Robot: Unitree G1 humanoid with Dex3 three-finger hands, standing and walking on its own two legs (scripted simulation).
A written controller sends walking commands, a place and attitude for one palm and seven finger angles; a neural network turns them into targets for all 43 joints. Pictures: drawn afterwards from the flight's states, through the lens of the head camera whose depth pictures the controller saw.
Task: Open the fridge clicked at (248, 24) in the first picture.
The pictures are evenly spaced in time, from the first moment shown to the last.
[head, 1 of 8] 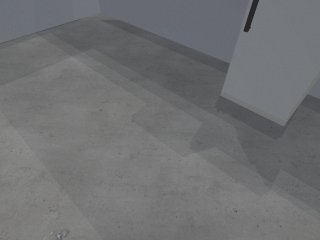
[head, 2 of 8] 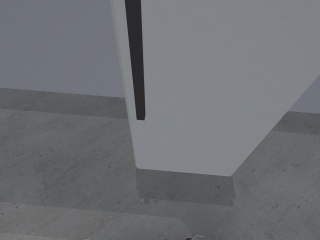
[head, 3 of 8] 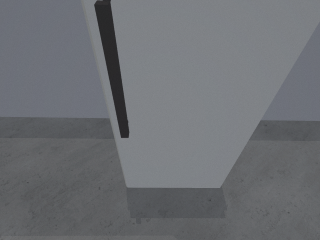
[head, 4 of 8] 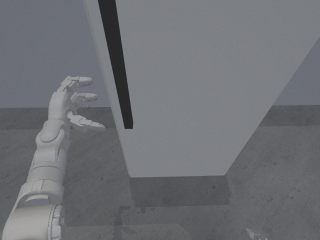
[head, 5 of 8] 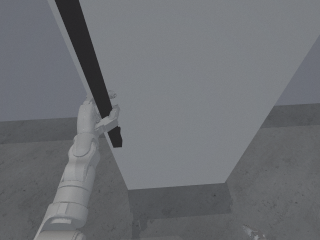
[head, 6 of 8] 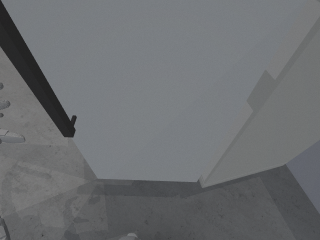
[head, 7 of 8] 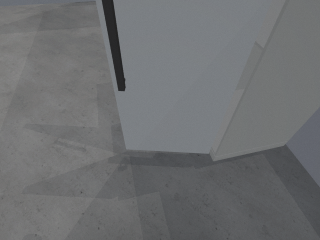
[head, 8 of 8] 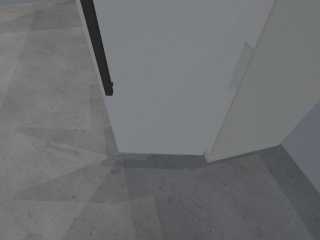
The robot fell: no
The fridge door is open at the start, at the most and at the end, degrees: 0 81 73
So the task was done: yes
